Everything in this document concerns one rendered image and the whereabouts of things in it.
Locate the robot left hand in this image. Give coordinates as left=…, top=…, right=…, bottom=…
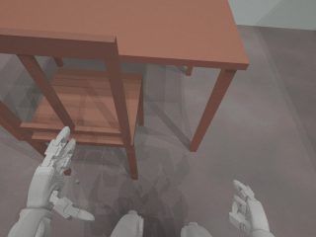
left=27, top=126, right=95, bottom=222

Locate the left robot forearm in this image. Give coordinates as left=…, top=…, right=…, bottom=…
left=7, top=207, right=54, bottom=237

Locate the right robot thigh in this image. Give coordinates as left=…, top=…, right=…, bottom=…
left=181, top=225, right=212, bottom=237

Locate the robot thigh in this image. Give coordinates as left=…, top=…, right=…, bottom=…
left=181, top=225, right=212, bottom=237
left=110, top=213, right=144, bottom=237

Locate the table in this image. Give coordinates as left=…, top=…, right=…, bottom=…
left=0, top=0, right=250, bottom=152

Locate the chair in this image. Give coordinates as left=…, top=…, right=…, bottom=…
left=0, top=28, right=144, bottom=180

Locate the left robot thigh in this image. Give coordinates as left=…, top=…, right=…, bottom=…
left=110, top=213, right=144, bottom=237

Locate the robot right hand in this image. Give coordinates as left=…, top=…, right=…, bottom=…
left=229, top=180, right=270, bottom=236

